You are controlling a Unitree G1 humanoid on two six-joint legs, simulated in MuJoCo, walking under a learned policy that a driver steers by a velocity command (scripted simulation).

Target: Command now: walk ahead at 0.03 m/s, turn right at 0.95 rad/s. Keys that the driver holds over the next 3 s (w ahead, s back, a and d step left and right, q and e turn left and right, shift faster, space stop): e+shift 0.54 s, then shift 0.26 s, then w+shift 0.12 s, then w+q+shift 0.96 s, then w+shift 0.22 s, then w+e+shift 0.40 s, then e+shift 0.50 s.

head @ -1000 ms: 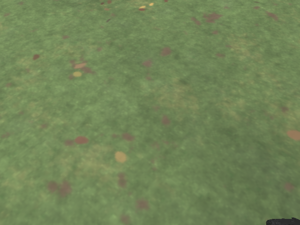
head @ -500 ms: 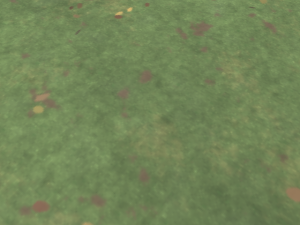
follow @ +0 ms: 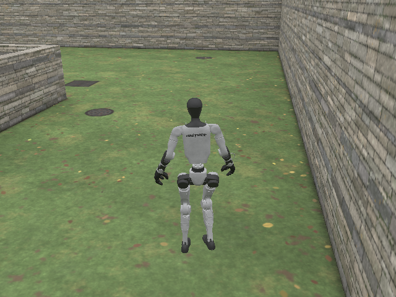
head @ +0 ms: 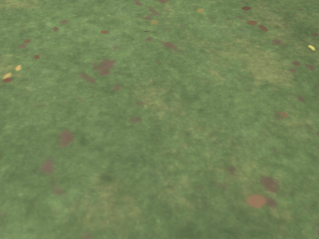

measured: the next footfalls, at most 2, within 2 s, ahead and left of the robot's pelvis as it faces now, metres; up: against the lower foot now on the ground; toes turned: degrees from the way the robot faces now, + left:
right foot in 0.42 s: -0.01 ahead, -0.10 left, +0.00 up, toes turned -28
left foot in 0.90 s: +0.10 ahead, +0.04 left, +0.00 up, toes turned -43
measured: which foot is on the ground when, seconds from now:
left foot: down 0.00-0.42, up 0.44-0.88, down 0.90-1.00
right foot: up 0.00-0.40, down 0.42-0.90, up 0.92-1.00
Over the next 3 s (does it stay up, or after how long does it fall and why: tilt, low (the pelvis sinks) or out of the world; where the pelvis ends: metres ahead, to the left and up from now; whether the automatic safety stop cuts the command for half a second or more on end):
stays up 1.48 -0.26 -0.03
